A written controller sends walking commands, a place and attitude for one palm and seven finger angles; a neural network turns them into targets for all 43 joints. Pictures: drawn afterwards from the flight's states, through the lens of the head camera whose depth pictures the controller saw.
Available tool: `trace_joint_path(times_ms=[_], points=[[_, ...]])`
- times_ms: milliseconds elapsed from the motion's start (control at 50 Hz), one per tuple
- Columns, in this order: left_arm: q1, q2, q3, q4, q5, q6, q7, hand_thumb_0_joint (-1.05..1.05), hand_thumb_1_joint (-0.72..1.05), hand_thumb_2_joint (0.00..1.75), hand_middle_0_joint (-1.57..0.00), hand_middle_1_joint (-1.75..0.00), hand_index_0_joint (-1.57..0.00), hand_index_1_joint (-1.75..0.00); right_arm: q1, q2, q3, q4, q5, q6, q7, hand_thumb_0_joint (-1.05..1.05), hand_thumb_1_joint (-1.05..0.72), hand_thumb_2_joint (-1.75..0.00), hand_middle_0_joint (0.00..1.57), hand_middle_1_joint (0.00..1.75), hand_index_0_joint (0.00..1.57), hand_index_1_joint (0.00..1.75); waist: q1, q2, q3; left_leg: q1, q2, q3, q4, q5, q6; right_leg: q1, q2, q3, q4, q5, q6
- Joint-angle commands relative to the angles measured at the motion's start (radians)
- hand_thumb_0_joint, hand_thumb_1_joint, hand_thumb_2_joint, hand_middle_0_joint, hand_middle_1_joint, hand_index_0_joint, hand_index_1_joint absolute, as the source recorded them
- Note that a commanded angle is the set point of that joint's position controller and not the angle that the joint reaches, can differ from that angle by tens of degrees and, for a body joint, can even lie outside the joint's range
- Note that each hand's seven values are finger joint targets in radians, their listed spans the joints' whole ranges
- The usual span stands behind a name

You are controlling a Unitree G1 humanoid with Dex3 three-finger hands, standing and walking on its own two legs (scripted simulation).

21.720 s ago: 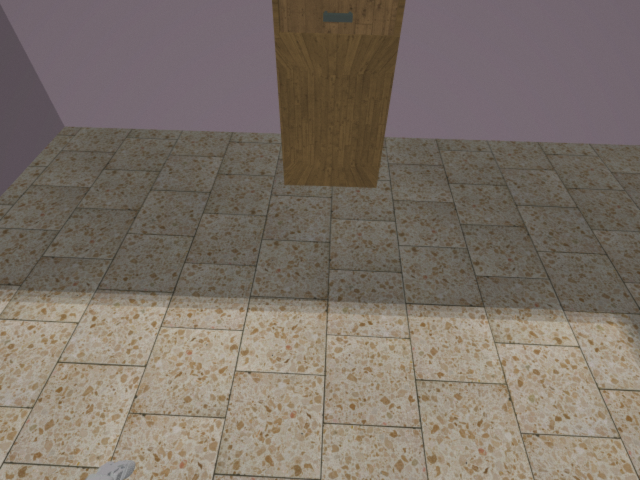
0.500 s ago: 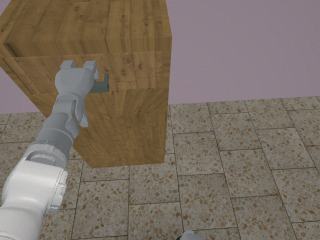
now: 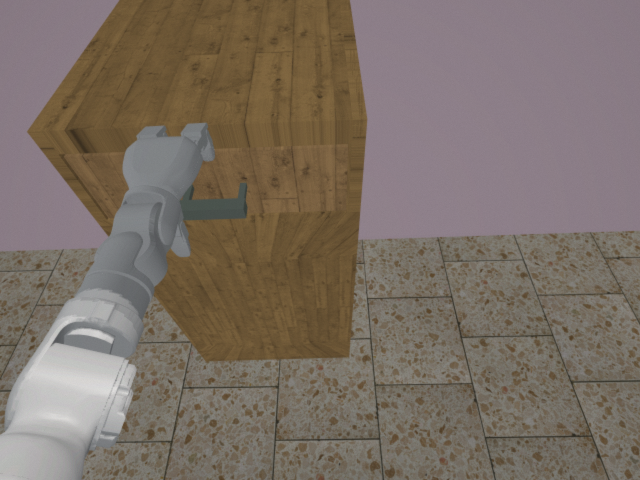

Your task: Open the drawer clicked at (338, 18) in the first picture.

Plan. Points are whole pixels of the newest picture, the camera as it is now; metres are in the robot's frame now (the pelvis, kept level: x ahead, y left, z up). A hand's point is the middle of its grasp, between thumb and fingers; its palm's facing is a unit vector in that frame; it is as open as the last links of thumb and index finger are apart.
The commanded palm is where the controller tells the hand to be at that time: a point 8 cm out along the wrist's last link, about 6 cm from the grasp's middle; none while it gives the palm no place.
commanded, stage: lift the fingers back up to retry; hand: left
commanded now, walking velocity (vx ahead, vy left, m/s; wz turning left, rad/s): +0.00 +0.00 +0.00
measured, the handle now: (214, 199) +0.51 +0.17 +0.03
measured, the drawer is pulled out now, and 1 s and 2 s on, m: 0.00 0.00 0.00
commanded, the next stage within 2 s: re-aim the fingers above the handle in 0.12 s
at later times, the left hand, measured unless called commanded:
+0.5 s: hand (196, 191) +0.47 +0.17 +0.10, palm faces +0.08 -0.01 -1.00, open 13.8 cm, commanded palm +0.43 +0.19 +0.15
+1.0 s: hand (185, 200) +0.45 +0.18 +0.10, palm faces +0.07 +0.01 -1.00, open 13.8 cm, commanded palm +0.43 +0.18 +0.15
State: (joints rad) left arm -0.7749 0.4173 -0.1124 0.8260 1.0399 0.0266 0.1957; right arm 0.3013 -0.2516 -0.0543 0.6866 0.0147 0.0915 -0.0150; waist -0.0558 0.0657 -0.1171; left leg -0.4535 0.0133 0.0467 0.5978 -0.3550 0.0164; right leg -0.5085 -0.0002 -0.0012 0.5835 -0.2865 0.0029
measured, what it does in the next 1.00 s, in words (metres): stands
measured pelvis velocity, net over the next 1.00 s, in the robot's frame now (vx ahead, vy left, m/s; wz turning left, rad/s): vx -0.03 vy -0.01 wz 0.01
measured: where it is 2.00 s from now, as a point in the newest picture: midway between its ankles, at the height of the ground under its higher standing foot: outside the picture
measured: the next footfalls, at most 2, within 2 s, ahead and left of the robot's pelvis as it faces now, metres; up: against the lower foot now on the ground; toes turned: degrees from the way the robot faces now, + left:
none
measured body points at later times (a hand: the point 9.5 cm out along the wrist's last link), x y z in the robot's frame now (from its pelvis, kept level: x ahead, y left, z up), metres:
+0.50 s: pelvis -0.01 +0.00 +0.00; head +0.05 -0.02 +0.44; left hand +0.46 +0.17 +0.15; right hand +0.06 -0.27 -0.14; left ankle -0.05 +0.11 -0.73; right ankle -0.01 -0.12 -0.73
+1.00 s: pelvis -0.03 -0.01 +0.00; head +0.03 -0.02 +0.45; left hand +0.44 +0.18 +0.15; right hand +0.06 -0.28 -0.13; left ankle -0.05 +0.11 -0.73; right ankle -0.01 -0.12 -0.73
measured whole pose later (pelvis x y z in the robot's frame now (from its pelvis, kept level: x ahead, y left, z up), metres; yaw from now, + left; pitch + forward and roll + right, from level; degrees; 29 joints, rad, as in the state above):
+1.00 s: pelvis -0.03 -0.01 +0.00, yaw +1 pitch +11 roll +0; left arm -0.84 0.43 -0.15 0.90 1.07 -0.03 0.25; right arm 0.26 -0.27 -0.06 0.70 0.01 0.06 -0.03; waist -0.06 0.03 -0.08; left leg -0.47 0.01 0.03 0.59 -0.31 0.01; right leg -0.52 0.00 -0.01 0.58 -0.25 -0.01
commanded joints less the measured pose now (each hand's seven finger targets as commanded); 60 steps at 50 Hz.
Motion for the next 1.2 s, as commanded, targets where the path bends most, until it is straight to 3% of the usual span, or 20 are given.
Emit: trace_joint_path(times_ms=[0, 80, 140, 220, 260, 280, 360, 380, 400, 480, 520, 580, 660, 780, 860, 940, 1040, 1120, 1140, 1180], points=[[-0.368, 0.17, 0.029, -0.094, -0.013, 0.054, -0.007, 0.0, -0.5, 0.3, -0.3, -1.2, -0.3, -1.2, 0.017, -0.151, -0.034, -0.088, 0.015, -0.003, -0.007, 0.0, -0.9, -0.9, 0.2, 0.3, 0.2, 0.3, -0.005, -0.117, -0.27, 0.137, -0.022, -0.001, -0.047, 0.492, 0.014, 0.216, 0.037, -0.034, -0.035, 0.411, -0.028], [-0.426, 0.18, -0.001, -0.098, -0.012, 0.049, -0.069, 0.0, -0.5, 0.3, -0.3, -1.2, -0.3, -1.2, -0.003, -0.156, -0.026, -0.106, 0.018, 0.01, -0.024, 0.0, -0.9, -0.9, 0.2, 0.3, 0.2, 0.3, -0.014, -0.111, -0.253, 0.125, -0.034, 0.004, -0.064, 0.382, 0.022, 0.222, 0.025, -0.019, -0.056, 0.352, -0.03], [-0.531, 0.176, -0.01, -0.194, -0.018, -0.022, -0.087, 0.0, -0.5, 0.3, -0.3, -1.2, -0.3, -1.2, 0.008, -0.145, -0.032, -0.11, 0.009, 0.001, -0.038, 0.0, -0.9, -0.9, 0.2, 0.3, 0.2, 0.3, -0.032, -0.079, -0.303, 0.174, -0.035, -0.008, -0.048, 0.396, 0.026, 0.208, 0.024, -0.013, -0.049, 0.352, -0.03], [-0.561, 0.248, 0.062, -0.281, -0.021, -0.128, -0.052, 0.0, -0.5, 0.3, -0.3, -1.2, -0.3, -1.2, 0.025, -0.127, -0.038, -0.107, -0.005, -0.015, -0.046, 0.0, -0.9, -0.9, 0.2, 0.3, 0.2, 0.3, -0.015, -0.019, -0.398, 0.212, -0.041, -0.017, -0.013, 0.48, 0.021, 0.222, 0.026, -0.007, -0.018, 0.399, -0.031], [-0.581, 0.176, 0.019, -0.314, -0.023, -0.147, -0.012, 0.0, -0.5, 0.3, -0.3, -1.2, -0.3, -1.2, 0.031, -0.118, -0.042, -0.1, -0.009, -0.026, -0.033, 0.0, -0.9, -0.9, 0.2, 0.3, 0.2, 0.3, -0.019, 0.019, -0.42, 0.238, -0.037, -0.025, 0.001, 0.542, 0.012, 0.191, 0.032, -0.016, -0.008, 0.398, -0.035], [-0.574, 0.171, 0.026, -0.287, -0.021, -0.14, 0.016, 0.0, -0.5, 0.3, -0.3, -1.2, -0.3, -1.2, 0.033, -0.116, -0.043, -0.087, -0.008, -0.03, -0.025, 0.0, -0.9, -0.9, 0.2, 0.3, 0.2, 0.3, -0.019, 0.005, -0.399, 0.227, -0.033, -0.027, 0.004, 0.539, 0.009, 0.169, 0.036, -0.019, -0.008, 0.391, -0.034], [-0.535, 0.309, 0.157, -0.12, 0.015, -0.047, 0.105, 0.0, -0.5, 0.3, -0.3, -1.2, -0.3, -1.2, 0.031, -0.137, -0.033, -0.058, -0.012, -0.022, -0.012, 0.0, -0.9, -0.9, 0.2, 0.3, 0.2, 0.3, 0.016, -0.031, -0.382, 0.112, -0.038, -0.011, -0.024, 0.478, -0.003, 0.228, 0.035, -0.021, 0.001, 0.385, -0.041], [-0.522, 0.289, 0.134, -0.095, 0.026, -0.015, 0.116, 0.0, -0.5, 0.3, -0.3, -1.2, -0.3, -1.2, 0.02, -0.13, -0.029, -0.06, -0.01, -0.02, -0.008, 0.0, -0.9, -0.9, 0.2, 0.3, 0.2, 0.3, 0.02, -0.023, -0.381, 0.102, -0.038, -0.006, -0.028, 0.473, -0.002, 0.234, 0.033, -0.022, 0.005, 0.393, -0.04], [-0.511, 0.254, 0.106, -0.066, 0.03, 0.017, 0.118, 0.0, -0.5, 0.3, -0.3, -1.2, -0.3, -1.2, 0.016, -0.129, -0.026, -0.062, -0.009, -0.018, -0.006, 0.0, -0.9, -0.9, 0.2, 0.3, 0.2, 0.3, 0.017, -0.032, -0.38, 0.099, -0.036, 0.003, -0.033, 0.459, -0.001, 0.237, 0.033, -0.021, 0.001, 0.389, -0.038], [-0.447, 0.299, 0.129, -0.048, 0.028, 0.081, 0.072, 0.0, -0.5, 0.3, -0.3, -1.2, -0.3, -1.2, 0.007, -0.144, -0.027, -0.082, -0.001, 0.001, -0.011, 0.0, -0.9, -0.9, 0.2, 0.3, 0.2, 0.3, 0.031, -0.084, -0.431, 0.094, -0.033, 0.019, -0.047, 0.472, 0.01, 0.327, 0.026, -0.013, -0.01, 0.456, -0.03], [-0.425, 0.297, 0.123, -0.048, 0.015, 0.092, 0.044, 0.0, -0.5, 0.3, -0.3, -1.2, -0.3, -1.2, -0.009, -0.145, -0.023, -0.095, 0.005, 0.01, -0.02, 0.0, -0.9, -0.9, 0.2, 0.3, 0.2, 0.3, 0.031, -0.124, -0.395, 0.079, -0.035, 0.025, -0.067, 0.432, 0.015, 0.348, 0.023, -0.012, -0.026, 0.445, -0.024], [-0.384, 0.258, 0.088, -0.064, -0.005, 0.079, -0.003, 0.0, -0.5, 0.3, -0.3, -1.2, -0.3, -1.2, -0.026, -0.149, -0.02, -0.113, 0.013, 0.011, -0.033, 0.0, -0.9, -0.9, 0.2, 0.3, 0.2, 0.3, 0.021, -0.156, -0.323, 0.074, -0.031, 0.026, -0.09, 0.38, 0.023, 0.334, 0.018, -0.01, -0.054, 0.405, -0.02], [-0.404, 0.229, 0.056, -0.181, -0.015, -0.014, -0.048, 0.0, -0.5, 0.3, -0.3, -1.2, -0.3, -1.2, -0.022, -0.147, -0.03, -0.132, 0.015, -0.006, -0.047, 0.0, -0.9, -0.9, 0.2, 0.3, 0.2, 0.3, 0.002, -0.143, -0.312, 0.111, -0.036, 0.016, -0.09, 0.328, 0.032, 0.316, 0.017, 0.006, -0.079, 0.344, -0.019], [-0.565, 0.202, 0.018, -0.252, -0.005, -0.118, 0.002, 0.0, -0.5, 0.3, -0.3, -1.2, -0.3, -1.2, 0.013, -0.13, -0.037, -0.088, 0.006, -0.042, -0.047, 0.0, -0.9, -0.9, 0.2, 0.3, 0.2, 0.3, -0.034, -0.028, -0.288, 0.16, -0.039, -0.008, -0.072, 0.292, 0.024, 0.191, 0.023, 0.005, -0.076, 0.243, -0.029], [-0.612, 0.273, 0.083, -0.2, 0.012, -0.102, 0.077, 0.0, -0.5, 0.3, -0.3, -1.2, -0.3, -1.2, 0.027, -0.138, -0.038, -0.062, -0.001, -0.054, -0.036, 0.0, -0.9, -0.9, 0.2, 0.3, 0.2, 0.3, -0.021, 0.011, -0.335, 0.144, -0.045, -0.01, -0.064, 0.305, 0.01, 0.192, 0.028, 0.002, -0.061, 0.232, -0.037], [-0.608, 0.223, 0.055, -0.107, 0.024, -0.034, 0.114, 0.0, -0.5, 0.3, -0.3, -1.2, -0.3, -1.2, 0.025, -0.137, -0.036, -0.048, -0.003, -0.058, -0.02, 0.0, -0.9, -0.9, 0.2, 0.3, 0.2, 0.3, -0.022, 0.012, -0.362, 0.145, -0.04, -0.006, -0.06, 0.337, 0.002, 0.181, 0.033, -0.011, -0.043, 0.259, -0.037], [-0.551, 0.146, -0.011, 0.009, 0.008, 0.058, 0.051, 0.0, -0.5, 0.3, -0.3, -1.2, -0.3, -1.2, 0.02, -0.148, -0.03, -0.067, 0.006, -0.039, -0.014, 0.0, -0.9, -0.9, 0.2, 0.3, 0.2, 0.3, -0.028, -0.07, -0.339, 0.118, -0.032, 0.006, -0.069, 0.335, 0.01, 0.201, 0.028, -0.018, -0.049, 0.288, -0.029], [-0.503, 0.122, -0.025, -0.022, -0.012, 0.035, -0.021, 0.0, -0.5, 0.3, -0.3, -1.2, -0.3, -1.2, 0.02, -0.153, -0.031, -0.095, 0.007, -0.026, -0.026, 0.0, -0.9, -0.9, 0.2, 0.3, 0.2, 0.3, -0.028, -0.133, -0.345, 0.124, -0.033, 0.005, -0.065, 0.353, 0.024, 0.227, 0.026, -0.014, -0.052, 0.331, -0.024], [-0.499, 0.131, -0.016, -0.038, -0.013, 0.018, -0.031, 0.0, -0.5, 0.3, -0.3, -1.2, -0.3, -1.2, 0.021, -0.152, -0.032, -0.096, 0.008, -0.025, -0.03, 0.0, -0.9, -0.9, 0.2, 0.3, 0.2, 0.3, -0.029, -0.137, -0.332, 0.129, -0.031, 0.002, -0.065, 0.35, 0.024, 0.216, 0.027, -0.015, -0.054, 0.325, -0.024], [-0.514, 0.255, 0.081, -0.084, -0.004, -0.032, -0.028, 0.0, -0.5, 0.3, -0.3, -1.2, -0.3, -1.2, 0.027, -0.156, -0.031, -0.1, 0.002, -0.023, -0.04, 0.0, -0.9, -0.9, 0.2, 0.3, 0.2, 0.3, -0.006, -0.119, -0.343, 0.11, -0.034, -0.001, -0.063, 0.357, 0.028, 0.248, 0.023, -0.003, -0.045, 0.339, -0.026]])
